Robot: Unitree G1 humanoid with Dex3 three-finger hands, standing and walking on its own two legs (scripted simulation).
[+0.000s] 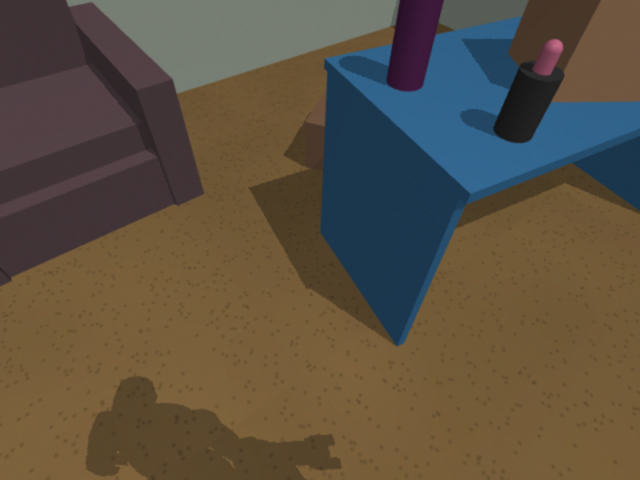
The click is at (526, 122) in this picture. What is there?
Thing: necked bottle
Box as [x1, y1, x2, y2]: [493, 39, 563, 142]
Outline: 559,40 551,39 547,41 543,45 535,61 527,61 520,65 493,127 496,134 500,137 513,142 524,142 529,140 532,136 563,77 563,72 554,65 562,50 562,44
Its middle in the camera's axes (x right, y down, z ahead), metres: +0.45 -0.32 +0.82
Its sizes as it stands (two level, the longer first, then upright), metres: 0.087 0.087 0.206
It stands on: a support 0.74 m high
